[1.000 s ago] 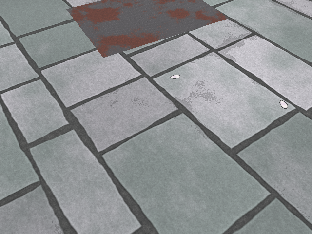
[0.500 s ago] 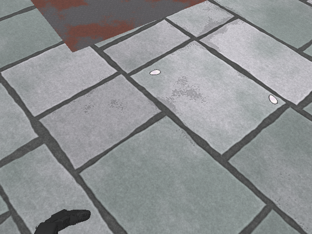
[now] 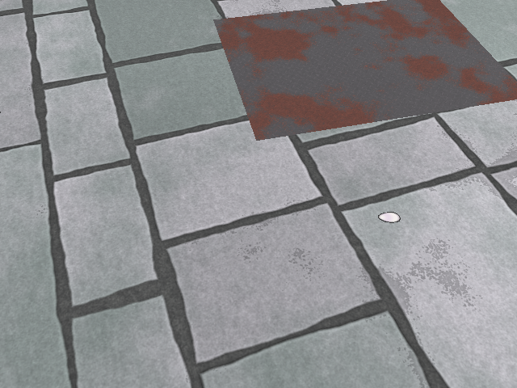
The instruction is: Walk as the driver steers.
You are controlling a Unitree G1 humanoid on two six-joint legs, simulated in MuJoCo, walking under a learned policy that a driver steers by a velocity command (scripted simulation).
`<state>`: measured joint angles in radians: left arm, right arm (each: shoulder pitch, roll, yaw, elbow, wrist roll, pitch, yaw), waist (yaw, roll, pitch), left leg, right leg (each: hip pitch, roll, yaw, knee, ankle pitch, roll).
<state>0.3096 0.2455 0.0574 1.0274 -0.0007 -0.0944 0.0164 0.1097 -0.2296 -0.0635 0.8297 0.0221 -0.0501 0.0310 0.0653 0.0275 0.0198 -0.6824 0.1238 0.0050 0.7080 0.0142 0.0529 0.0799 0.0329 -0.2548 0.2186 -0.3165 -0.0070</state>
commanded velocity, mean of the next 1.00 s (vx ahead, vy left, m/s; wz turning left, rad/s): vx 0.50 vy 0.00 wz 0.43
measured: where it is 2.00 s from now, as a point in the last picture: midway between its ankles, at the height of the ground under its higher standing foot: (194, 184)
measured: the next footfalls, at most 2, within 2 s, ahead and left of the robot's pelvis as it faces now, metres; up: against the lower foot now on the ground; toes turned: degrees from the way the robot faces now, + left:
left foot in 0.10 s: +0.24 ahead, +0.12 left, +0.00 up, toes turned +7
right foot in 0.60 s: +0.56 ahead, -0.02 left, +0.00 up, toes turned +24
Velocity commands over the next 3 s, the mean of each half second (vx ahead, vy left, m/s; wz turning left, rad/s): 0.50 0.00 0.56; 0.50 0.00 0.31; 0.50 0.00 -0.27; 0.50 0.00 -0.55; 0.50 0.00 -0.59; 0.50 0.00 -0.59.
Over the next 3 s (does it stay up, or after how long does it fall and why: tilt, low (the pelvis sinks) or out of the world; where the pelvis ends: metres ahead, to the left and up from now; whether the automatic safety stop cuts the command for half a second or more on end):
stays up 1.57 0.11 0.01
